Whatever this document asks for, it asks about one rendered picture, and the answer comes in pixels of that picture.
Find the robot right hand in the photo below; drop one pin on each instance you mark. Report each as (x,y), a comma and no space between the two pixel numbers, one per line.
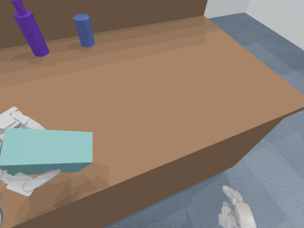
(239,216)

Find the robot left hand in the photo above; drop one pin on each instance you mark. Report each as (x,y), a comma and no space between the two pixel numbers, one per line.
(21,183)

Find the sponge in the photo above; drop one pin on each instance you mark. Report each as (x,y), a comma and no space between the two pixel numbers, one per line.
(36,151)

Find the table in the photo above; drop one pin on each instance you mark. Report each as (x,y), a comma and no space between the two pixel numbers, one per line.
(170,98)

